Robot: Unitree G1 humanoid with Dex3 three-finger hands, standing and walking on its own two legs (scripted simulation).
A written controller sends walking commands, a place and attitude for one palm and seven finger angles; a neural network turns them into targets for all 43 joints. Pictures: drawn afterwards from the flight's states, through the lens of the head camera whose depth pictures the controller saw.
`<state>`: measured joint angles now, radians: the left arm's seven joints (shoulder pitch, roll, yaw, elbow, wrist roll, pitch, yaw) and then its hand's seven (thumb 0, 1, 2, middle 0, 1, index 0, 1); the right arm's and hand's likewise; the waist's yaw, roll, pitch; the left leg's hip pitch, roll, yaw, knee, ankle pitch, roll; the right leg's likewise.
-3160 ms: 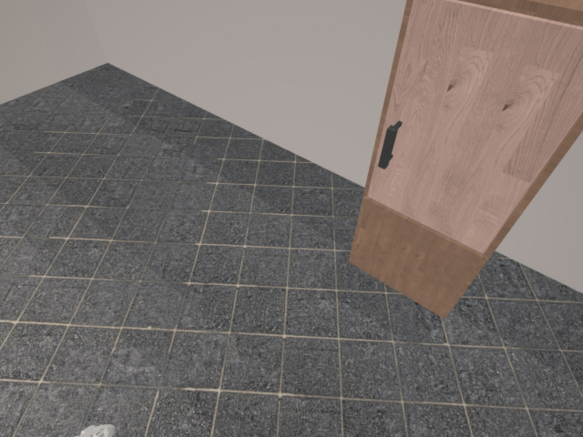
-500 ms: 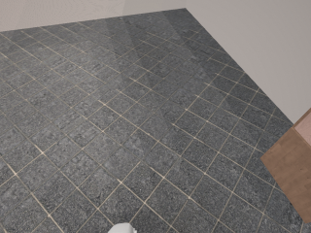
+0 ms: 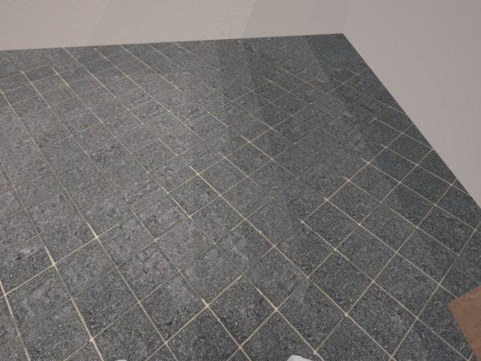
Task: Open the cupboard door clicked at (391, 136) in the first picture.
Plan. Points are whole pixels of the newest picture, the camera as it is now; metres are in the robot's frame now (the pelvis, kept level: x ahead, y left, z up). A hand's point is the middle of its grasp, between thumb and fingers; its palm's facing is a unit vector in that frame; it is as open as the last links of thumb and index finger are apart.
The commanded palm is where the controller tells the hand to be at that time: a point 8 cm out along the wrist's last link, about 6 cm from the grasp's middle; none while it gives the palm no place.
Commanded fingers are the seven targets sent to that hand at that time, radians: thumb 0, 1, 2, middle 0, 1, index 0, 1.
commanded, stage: turn to face it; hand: left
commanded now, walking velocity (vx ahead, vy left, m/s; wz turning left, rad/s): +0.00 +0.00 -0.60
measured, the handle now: out of the picture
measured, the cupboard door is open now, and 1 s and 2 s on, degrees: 0 0 0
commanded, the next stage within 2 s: none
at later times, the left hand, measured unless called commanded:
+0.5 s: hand out of the picture +0.14 +0.20 -0.18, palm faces -0.11 -0.98 -0.19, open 7.3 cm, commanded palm none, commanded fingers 0.00 0.90 0.90 -0.20 -0.30 -0.20 -0.30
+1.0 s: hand (197, 288) +0.29 +0.11 -0.16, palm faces -0.54 -0.81 -0.24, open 7.4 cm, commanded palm none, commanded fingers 0.00 0.90 0.90 -0.20 -0.30 -0.20 -0.30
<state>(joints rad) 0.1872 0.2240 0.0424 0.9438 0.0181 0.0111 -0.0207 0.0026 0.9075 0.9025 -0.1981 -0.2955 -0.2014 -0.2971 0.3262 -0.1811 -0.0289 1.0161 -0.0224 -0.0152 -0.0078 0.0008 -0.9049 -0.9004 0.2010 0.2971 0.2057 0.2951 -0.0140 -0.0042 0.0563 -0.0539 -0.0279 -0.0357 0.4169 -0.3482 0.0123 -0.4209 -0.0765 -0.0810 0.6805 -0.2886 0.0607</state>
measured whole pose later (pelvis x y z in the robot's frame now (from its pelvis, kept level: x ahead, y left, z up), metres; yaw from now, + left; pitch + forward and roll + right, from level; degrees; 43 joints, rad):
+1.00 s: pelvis +0.07 +0.01 -0.01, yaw -33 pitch +0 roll +0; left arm 0.10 0.24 0.07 0.89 0.02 0.05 -0.03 0.00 0.91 0.90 -0.20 -0.30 -0.20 -0.30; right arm 0.29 -0.21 -0.07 0.96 -0.02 0.01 0.00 0.00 -0.91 -0.90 0.20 0.30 0.20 0.29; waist -0.04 0.01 0.10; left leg -0.23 0.19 0.34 0.65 -0.37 -0.02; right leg -0.27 -0.05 -0.10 0.59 -0.28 0.01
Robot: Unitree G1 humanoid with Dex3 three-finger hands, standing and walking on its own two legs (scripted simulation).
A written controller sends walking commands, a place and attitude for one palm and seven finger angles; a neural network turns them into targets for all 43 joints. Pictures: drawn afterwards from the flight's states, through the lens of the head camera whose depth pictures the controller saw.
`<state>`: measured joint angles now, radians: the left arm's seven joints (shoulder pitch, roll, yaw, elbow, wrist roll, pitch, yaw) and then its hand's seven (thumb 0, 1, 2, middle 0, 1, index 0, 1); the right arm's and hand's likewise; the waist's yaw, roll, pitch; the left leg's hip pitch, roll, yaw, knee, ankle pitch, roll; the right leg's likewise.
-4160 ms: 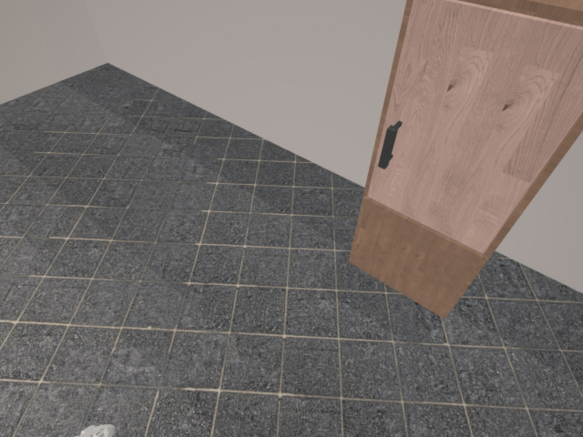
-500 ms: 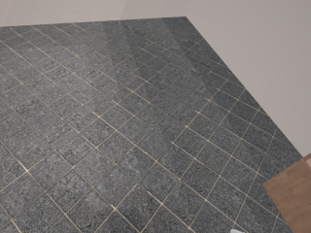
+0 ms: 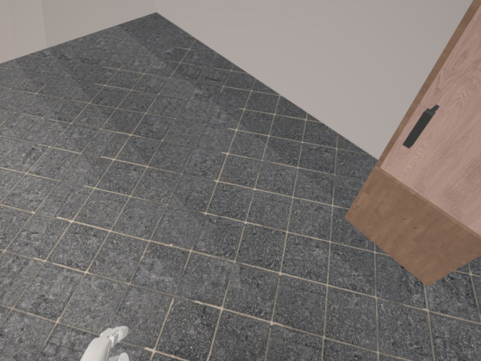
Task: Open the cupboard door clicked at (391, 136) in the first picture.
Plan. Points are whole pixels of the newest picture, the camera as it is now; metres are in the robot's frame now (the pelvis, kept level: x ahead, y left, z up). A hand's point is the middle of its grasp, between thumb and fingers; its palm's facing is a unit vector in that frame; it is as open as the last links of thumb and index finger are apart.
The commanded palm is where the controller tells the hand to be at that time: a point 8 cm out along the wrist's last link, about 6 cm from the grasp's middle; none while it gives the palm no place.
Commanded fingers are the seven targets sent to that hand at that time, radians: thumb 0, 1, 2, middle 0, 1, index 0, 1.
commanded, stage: turn to face it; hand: left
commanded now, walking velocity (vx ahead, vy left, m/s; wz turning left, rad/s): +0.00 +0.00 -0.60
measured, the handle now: (421, 126) +0.71 -0.49 -0.09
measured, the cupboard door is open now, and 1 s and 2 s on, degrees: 0 0 0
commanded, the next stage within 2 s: take the last steps up to it in 1.32 s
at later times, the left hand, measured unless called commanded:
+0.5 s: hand out of the picture +0.14 +0.23 -0.17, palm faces -0.23 -0.95 -0.19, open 7.4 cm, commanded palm none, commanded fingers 0.00 0.90 0.90 -0.20 -0.30 -0.20 -0.30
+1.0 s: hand (185, 335) +0.18 +0.11 -0.14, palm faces -0.55 -0.79 -0.27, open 7.3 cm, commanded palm none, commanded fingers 0.00 0.90 0.90 -0.20 -0.30 -0.20 -0.30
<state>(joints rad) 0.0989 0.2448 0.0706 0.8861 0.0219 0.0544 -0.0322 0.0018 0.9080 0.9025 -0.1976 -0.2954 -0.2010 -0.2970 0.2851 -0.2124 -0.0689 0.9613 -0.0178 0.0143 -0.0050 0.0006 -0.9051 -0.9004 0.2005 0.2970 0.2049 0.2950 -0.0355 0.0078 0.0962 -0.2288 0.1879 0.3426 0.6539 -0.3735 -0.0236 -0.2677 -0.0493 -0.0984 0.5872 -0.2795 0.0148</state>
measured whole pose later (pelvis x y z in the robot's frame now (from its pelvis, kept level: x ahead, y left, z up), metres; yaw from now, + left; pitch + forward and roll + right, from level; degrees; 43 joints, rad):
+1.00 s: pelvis -0.03 +0.02 +0.00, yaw -35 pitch -1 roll +0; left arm 0.12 0.19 0.05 0.90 0.01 0.03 0.00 0.00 0.91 0.90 -0.20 -0.30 -0.20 -0.30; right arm 0.27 -0.25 -0.07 0.98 -0.01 0.07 -0.01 0.00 -0.91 -0.90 0.20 0.30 0.20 0.29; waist -0.04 0.07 0.08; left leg -0.43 0.16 0.14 0.98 -0.50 -0.06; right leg -0.27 -0.01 -0.08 0.62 -0.34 -0.03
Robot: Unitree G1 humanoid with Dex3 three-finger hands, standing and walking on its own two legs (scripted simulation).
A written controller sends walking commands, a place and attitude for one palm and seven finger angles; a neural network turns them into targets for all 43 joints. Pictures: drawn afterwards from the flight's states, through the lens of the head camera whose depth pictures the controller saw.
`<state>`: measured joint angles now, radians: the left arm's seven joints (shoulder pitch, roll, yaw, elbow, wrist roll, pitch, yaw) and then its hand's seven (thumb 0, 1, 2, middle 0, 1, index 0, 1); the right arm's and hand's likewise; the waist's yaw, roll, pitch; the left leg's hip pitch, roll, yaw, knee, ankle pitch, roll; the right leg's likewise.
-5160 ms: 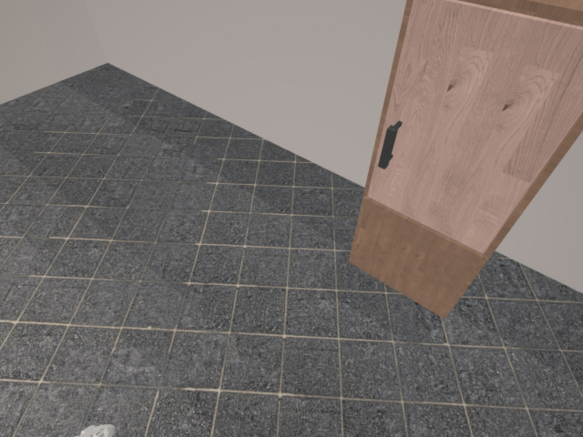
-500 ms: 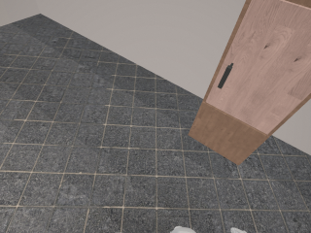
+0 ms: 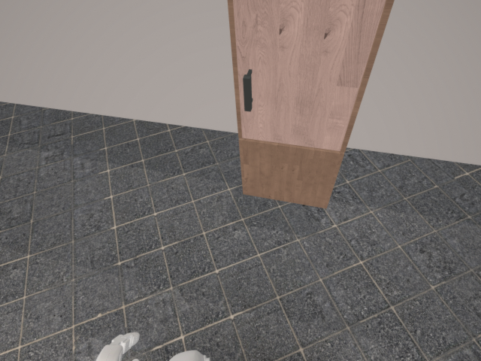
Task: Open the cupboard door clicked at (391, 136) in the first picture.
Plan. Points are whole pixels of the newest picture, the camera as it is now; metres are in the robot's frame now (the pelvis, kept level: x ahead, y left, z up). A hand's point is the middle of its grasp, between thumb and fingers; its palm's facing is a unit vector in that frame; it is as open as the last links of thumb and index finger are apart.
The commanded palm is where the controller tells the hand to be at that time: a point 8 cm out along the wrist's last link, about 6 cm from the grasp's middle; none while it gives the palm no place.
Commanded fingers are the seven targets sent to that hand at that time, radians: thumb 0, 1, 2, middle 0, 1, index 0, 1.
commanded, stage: turn to face it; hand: left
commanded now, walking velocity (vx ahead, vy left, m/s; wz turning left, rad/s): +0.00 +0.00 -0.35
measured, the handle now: (249, 90) +0.91 +0.00 -0.09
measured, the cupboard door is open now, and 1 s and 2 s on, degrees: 0 0 0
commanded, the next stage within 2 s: take the last steps up to it in 0.32 s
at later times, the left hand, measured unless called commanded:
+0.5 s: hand out of the picture +0.07 +0.23 -0.17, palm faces -0.11 -0.98 -0.18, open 7.4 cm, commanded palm none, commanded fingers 0.00 0.90 0.90 -0.20 -0.30 -0.20 -0.30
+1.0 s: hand out of the picture +0.14 +0.15 -0.15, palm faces -0.17 -0.96 -0.23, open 7.2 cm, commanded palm none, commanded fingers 0.00 0.90 0.90 -0.20 -0.30 -0.20 -0.30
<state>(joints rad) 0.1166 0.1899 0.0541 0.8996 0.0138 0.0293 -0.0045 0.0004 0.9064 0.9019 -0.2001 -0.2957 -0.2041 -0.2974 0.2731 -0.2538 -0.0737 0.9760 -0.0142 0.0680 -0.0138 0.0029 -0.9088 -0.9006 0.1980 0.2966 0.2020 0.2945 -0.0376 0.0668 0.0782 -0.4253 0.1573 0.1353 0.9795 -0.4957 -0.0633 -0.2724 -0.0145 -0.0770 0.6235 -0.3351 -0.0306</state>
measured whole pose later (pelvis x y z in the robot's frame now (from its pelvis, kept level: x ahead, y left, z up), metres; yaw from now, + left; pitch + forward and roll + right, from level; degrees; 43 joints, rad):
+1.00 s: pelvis +0.06 -0.03 +0.02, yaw -13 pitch -1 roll +0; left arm 0.26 0.15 0.05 1.07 0.01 -0.06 0.02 -0.02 0.94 0.90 -0.20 -0.30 -0.21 -0.30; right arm 0.40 -0.18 -0.06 1.14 -0.03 0.02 0.01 0.01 -0.91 -0.90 0.20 0.30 0.20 0.29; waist -0.02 0.04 0.00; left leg -0.45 0.11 0.09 0.99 -0.34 -0.02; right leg -0.09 -0.02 -0.13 0.40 -0.30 -0.02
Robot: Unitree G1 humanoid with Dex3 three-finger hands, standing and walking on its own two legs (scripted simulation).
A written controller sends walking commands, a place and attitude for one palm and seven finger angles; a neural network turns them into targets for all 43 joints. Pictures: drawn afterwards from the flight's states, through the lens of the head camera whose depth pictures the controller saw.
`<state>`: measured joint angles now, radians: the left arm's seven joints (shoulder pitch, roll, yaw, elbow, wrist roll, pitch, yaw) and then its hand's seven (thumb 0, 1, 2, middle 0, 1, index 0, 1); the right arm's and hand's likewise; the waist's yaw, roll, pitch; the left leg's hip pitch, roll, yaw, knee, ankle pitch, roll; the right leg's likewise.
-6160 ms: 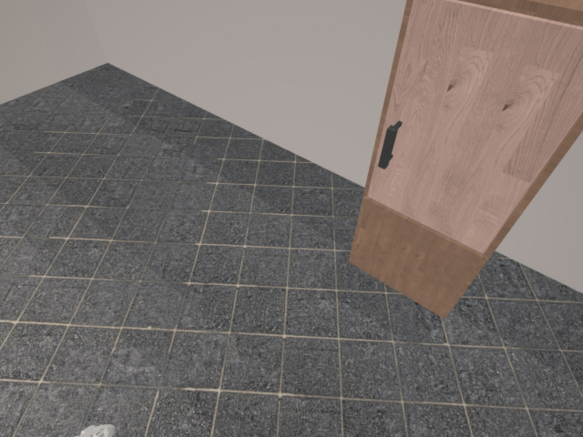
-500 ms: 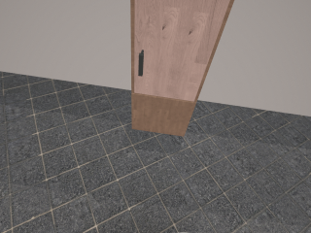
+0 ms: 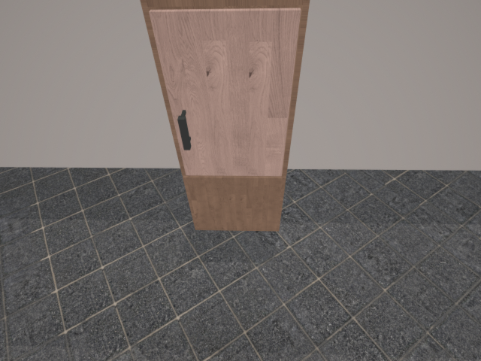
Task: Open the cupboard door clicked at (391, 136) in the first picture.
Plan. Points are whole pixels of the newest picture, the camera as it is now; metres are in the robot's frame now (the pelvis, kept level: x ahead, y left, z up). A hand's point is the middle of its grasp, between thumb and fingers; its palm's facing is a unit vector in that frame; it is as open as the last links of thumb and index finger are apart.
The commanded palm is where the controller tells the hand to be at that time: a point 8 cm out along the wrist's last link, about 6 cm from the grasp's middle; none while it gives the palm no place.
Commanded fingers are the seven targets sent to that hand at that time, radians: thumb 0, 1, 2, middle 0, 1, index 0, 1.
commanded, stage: take the last steps up to it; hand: left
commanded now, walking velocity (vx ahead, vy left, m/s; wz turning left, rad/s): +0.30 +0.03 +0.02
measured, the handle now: (185, 130) +0.82 +0.22 -0.11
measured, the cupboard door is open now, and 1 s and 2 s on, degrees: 0 0 0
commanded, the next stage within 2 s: come to a stop and stand still in 0.50 s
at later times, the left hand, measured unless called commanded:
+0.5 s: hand (134, 345) +0.20 +0.23 -0.18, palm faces +0.05 -0.99 -0.16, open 7.4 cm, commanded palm none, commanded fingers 0.00 0.90 0.90 -0.20 -0.30 -0.20 -0.30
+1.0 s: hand (155, 269) +0.36 +0.22 -0.17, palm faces +0.05 -0.97 -0.24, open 7.3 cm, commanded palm none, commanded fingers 0.00 0.90 0.90 -0.20 -0.30 -0.20 -0.30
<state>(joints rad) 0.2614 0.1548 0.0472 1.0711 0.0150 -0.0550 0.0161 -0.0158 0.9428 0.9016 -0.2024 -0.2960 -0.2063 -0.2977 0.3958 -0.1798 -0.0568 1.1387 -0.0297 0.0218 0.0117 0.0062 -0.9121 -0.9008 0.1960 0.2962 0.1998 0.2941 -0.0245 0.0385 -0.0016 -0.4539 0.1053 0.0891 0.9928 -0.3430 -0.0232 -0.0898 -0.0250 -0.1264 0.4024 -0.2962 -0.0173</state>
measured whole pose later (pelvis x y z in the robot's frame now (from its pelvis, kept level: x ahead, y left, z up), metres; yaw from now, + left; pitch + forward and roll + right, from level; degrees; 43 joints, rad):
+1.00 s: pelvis +0.26 +0.04 -0.01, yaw +1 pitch +0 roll +1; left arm 0.10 0.15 0.04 0.99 0.03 0.02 0.04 -0.01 0.92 0.90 -0.21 -0.30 -0.21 -0.30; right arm 0.17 -0.18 -0.06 1.02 -0.01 0.06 -0.02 0.00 -0.91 -0.90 0.20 0.30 0.20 0.29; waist 0.00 0.01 0.11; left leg -0.40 0.02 0.03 0.93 -0.47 -0.06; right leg -0.31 -0.09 -0.14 0.51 -0.20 -0.02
